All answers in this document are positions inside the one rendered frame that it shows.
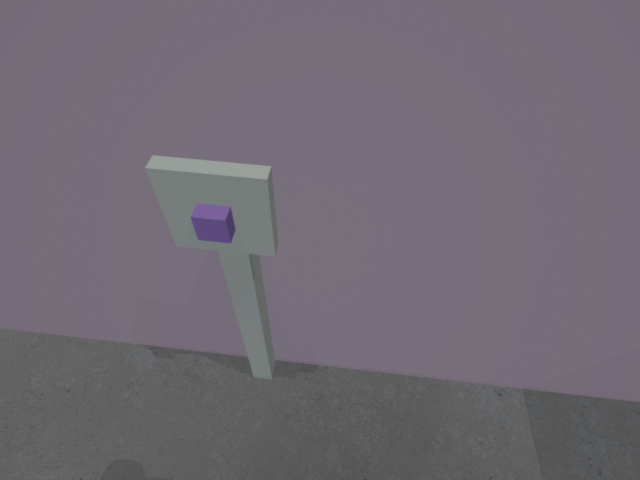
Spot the button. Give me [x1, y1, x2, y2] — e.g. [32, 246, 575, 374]
[191, 203, 235, 243]

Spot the panel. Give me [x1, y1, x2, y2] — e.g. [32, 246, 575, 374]
[145, 155, 278, 379]

